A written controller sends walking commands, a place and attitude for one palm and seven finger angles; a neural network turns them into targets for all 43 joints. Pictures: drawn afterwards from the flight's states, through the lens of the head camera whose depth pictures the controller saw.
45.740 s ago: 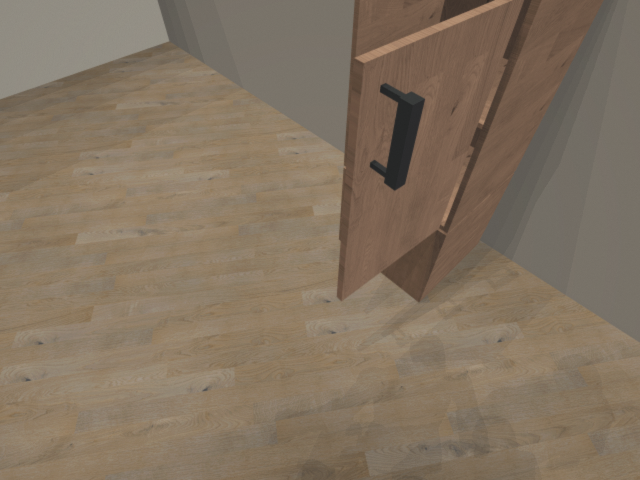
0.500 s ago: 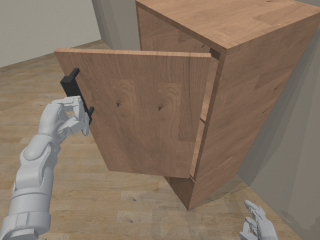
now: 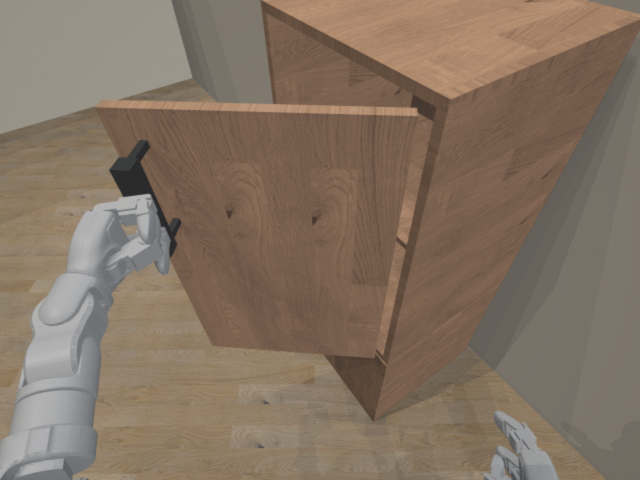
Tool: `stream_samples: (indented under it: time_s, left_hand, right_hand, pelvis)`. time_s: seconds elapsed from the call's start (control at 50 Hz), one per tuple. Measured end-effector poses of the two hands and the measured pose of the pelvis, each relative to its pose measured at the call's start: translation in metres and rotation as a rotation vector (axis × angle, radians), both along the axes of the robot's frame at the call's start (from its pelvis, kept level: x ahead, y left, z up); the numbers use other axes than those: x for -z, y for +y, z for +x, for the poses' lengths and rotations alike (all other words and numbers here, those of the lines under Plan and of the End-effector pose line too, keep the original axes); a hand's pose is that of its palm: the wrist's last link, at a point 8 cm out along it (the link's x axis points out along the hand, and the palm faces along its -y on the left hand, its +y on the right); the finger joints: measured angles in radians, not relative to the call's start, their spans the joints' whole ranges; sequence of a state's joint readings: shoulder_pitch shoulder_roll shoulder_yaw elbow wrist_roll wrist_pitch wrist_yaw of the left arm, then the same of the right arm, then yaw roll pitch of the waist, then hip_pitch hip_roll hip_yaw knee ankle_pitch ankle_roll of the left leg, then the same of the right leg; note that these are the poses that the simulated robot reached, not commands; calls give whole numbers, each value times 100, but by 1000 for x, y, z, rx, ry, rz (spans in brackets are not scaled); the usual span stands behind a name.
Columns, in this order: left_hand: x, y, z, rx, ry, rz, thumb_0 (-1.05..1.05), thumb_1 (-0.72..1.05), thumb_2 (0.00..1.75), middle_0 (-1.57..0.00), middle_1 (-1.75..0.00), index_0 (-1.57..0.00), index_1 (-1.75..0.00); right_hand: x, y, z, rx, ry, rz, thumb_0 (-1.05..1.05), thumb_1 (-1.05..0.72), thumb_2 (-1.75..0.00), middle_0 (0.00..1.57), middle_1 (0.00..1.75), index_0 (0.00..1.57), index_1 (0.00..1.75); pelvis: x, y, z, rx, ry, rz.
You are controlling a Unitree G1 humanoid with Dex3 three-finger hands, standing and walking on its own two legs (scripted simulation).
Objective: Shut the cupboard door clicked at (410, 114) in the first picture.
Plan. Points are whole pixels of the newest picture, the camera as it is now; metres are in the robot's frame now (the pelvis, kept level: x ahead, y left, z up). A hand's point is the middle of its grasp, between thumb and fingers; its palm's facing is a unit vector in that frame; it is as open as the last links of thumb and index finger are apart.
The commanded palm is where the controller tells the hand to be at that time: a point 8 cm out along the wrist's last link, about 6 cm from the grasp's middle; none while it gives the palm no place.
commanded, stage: push the door shut along its arc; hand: left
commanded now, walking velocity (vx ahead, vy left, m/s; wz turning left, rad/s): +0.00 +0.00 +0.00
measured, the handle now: (153, 200) +0.42 +0.25 +0.14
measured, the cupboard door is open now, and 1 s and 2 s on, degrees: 50 33 17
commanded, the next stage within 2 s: pull the fist back off the door in 1.90 s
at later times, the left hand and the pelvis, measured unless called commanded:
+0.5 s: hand (168, 220) +0.38 +0.21 +0.14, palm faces -0.11 -0.99 -0.05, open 3.1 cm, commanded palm +0.38 +0.25 +0.14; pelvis -0.01 +0.00 +0.00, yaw +1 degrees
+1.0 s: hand (208, 190) +0.44 +0.18 +0.14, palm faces -0.27 -0.96 -0.03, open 3.1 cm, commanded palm +0.45 +0.23 +0.14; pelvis +0.00 +0.01 -0.01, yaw +0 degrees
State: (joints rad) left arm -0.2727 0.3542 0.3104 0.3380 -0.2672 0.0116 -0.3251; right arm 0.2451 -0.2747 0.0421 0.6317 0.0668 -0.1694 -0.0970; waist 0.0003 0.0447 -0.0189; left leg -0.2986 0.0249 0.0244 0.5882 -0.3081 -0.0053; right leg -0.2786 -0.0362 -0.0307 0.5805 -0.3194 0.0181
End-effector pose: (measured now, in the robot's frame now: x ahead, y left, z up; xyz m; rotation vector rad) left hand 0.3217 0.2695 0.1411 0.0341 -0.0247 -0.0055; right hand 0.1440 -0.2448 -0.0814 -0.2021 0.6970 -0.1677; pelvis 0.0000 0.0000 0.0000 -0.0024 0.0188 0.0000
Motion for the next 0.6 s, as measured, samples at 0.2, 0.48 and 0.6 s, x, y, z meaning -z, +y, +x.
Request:
stream_samples:
  time_s: [0.2, 0.48, 0.6]
  left_hand:
    - [-2, -2, 5, 24, 9, 7, 2, 90, 90, -130, -150, -130, -150]
    - [-4, 1, 43, 99, 34, 18, 2, 90, 90, -132, -150, -131, -150]
    - [-3, -5, 65, 145, 41, 4, 2, 90, 90, -131, -150, -131, -150]
  right_hand:
    - [-3, 6, 7, -13, -22, 8, 1, -90, -90, 21, 30, 20, 30]
    - [10, -8, -25, 6, 94, -44, 1, -90, -90, 21, 30, 20, 30]
    - [17, -15, -50, 41, 166, -59, 1, -90, -90, 21, 30, 20, 30]
  pelvis:
    - [0, 0, -1, -4, -7, 0]
    - [4, 1, -8, -21, 23, -6]
    - [6, 4, -9, -17, 46, -6]
